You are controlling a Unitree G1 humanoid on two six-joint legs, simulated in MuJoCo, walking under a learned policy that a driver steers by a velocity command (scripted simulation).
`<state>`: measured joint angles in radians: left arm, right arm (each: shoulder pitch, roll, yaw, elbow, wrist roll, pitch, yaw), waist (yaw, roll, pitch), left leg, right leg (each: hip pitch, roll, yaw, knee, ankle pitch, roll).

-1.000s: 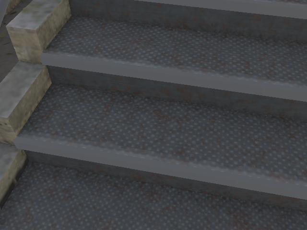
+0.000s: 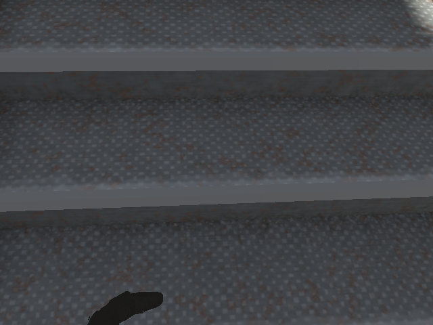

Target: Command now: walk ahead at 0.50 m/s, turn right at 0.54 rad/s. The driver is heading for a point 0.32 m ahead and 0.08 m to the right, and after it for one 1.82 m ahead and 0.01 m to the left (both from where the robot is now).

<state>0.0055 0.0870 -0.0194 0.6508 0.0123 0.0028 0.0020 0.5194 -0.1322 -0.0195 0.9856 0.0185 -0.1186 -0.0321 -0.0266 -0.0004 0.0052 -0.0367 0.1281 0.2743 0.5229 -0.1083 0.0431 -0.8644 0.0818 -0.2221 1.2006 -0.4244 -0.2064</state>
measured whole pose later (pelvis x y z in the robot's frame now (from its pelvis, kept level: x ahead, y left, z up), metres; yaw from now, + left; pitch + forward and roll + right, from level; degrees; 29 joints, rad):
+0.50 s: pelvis +0.28 +0.02 +0.18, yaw -17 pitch +2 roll +3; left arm 0.40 0.25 0.11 0.84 0.01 -0.06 0.01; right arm 0.01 -0.07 0.04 0.56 -0.03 -0.03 -0.05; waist 0.05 -0.05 0.06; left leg -0.84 -0.01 0.11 1.14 -0.34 0.07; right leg -0.29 0.14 0.21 1.01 -0.20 -0.02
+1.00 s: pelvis +0.35 -0.01 +0.26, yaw -7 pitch +1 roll +0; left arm 0.22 0.12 0.01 0.66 0.01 0.01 0.06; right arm 0.28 -0.19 -0.12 0.75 -0.03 0.01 -0.05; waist -0.03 0.03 0.00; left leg -0.57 -0.10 -0.07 0.94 -0.41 0.03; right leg -0.45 0.01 -0.04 0.70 -0.26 -0.04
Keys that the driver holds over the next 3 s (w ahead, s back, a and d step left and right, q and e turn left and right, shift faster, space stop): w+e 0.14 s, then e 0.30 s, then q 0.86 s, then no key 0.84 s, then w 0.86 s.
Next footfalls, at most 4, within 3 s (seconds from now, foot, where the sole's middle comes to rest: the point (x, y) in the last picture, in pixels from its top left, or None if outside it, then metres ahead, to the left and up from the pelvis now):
0.44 left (186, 279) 0.49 0.07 -0.49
0.94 right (267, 299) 0.44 -0.13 -0.49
1.38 left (166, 312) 0.41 0.11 -0.49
1.70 right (253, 298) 0.44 -0.09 -0.49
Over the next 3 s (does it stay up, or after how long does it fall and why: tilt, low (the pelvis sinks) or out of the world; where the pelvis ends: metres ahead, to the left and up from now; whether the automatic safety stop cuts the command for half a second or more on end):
stays up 0.77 0.02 0.42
